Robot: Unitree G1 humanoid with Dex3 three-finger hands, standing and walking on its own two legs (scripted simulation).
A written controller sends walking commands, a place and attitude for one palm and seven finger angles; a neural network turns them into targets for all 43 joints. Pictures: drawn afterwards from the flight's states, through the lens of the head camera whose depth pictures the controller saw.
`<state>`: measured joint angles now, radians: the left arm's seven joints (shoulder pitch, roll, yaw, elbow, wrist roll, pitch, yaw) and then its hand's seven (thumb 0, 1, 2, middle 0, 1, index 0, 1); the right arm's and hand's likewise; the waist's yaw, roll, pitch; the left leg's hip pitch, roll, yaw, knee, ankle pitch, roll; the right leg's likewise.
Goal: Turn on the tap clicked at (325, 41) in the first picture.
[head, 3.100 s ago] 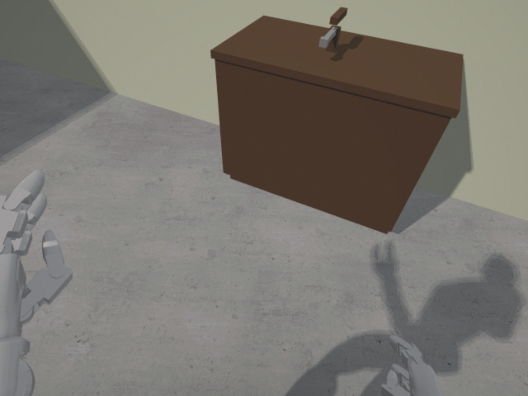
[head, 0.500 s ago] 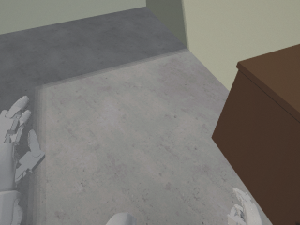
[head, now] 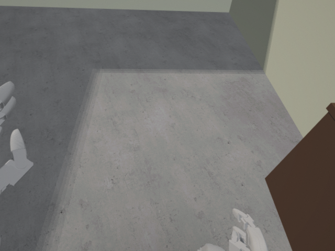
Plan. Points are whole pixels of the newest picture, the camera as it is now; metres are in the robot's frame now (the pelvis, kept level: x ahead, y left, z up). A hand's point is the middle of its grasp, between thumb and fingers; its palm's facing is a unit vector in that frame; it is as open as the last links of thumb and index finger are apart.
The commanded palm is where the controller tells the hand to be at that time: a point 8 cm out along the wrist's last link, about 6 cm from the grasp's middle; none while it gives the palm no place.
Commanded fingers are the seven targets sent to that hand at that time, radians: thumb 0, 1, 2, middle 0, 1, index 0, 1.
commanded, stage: walk to a spot facing it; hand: left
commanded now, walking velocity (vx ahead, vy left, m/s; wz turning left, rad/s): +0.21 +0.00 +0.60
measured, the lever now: out of the picture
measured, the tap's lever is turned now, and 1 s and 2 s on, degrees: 0 0 0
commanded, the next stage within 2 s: none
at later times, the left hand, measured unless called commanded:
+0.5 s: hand (3, 203) +0.15 +0.24 +0.19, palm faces +0.61 -0.61 -0.51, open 7.4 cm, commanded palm +0.08 +0.27 +0.17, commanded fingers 0.00 0.90 0.90 -0.20 -0.30 -0.20 -0.30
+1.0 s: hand out of the picture +0.07 +0.26 +0.18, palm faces +0.82 -0.36 -0.45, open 7.4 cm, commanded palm +0.02 +0.26 +0.17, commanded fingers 0.00 0.90 0.90 -0.20 -0.30 -0.20 -0.30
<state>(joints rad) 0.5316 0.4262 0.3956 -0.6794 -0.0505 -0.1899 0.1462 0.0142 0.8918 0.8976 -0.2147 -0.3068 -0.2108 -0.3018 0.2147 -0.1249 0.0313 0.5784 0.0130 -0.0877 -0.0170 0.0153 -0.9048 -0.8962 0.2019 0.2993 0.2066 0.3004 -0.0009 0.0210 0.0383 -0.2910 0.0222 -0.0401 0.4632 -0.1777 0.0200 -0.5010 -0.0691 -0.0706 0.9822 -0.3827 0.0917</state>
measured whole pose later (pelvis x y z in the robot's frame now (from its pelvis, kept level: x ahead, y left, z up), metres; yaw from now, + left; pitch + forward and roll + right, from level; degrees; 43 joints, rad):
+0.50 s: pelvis +0.01 -0.05 +0.00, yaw +17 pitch +1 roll +4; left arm 0.50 0.41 0.40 -0.53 -0.05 -0.17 0.18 0.01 0.89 0.90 -0.22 -0.31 -0.21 -0.30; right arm 0.21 -0.27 -0.06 0.57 0.00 -0.03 -0.10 0.02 -0.91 -0.90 0.19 0.30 0.20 0.30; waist -0.02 0.00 0.04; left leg -0.43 0.04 0.15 0.76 -0.37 -0.06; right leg -0.16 -0.15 -0.28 0.50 -0.36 -0.02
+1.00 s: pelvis +0.04 -0.07 -0.01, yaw +34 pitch +1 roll +0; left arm 0.46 0.36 0.38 -0.45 -0.03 -0.16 0.16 0.01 0.90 0.90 -0.21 -0.31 -0.21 -0.30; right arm 0.24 -0.16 0.03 0.61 0.01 -0.08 -0.05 0.02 -0.90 -0.90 0.20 0.30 0.21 0.30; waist 0.04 0.06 -0.03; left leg -0.35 0.01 -0.05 0.56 -0.28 0.02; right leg -0.25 -0.04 -0.12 0.55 -0.45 0.05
